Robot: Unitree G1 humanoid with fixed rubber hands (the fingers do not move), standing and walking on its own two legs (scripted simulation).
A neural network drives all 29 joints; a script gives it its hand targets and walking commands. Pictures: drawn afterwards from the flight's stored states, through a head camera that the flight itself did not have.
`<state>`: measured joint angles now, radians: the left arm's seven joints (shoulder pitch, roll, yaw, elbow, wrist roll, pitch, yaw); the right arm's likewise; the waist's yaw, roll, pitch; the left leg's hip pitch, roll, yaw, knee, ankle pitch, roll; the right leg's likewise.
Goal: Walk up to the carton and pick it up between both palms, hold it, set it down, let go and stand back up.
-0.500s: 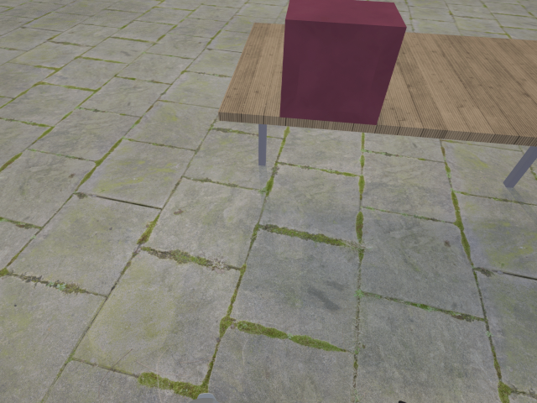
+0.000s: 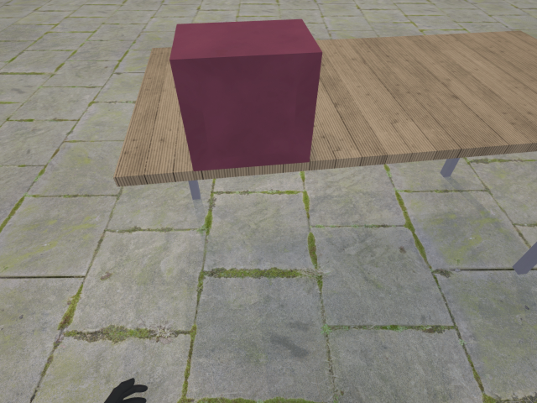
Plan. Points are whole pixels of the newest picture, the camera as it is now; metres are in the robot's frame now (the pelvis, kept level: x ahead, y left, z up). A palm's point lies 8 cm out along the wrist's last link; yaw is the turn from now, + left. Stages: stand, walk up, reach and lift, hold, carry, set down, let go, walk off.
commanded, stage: walk up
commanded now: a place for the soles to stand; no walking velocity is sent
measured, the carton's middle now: (246, 96) +0.72 -0.01 +0.13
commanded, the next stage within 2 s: none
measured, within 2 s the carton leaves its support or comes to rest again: neither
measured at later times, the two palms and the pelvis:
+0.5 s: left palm out of the picture +0.17 +0.25 -0.13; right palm (374, 321) +0.30 -0.22 -0.10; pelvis +0.17 +0.00 +0.00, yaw +7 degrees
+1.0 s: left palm (123, 335) +0.30 +0.23 -0.09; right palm (400, 320) +0.29 -0.27 -0.11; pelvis +0.20 -0.02 +0.02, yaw +9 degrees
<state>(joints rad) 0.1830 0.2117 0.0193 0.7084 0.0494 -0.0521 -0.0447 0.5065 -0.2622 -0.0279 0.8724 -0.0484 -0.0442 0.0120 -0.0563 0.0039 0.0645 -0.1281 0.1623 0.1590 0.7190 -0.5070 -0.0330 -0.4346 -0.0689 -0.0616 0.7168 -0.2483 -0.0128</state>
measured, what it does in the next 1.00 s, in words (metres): walks ahead: left foot, then right foot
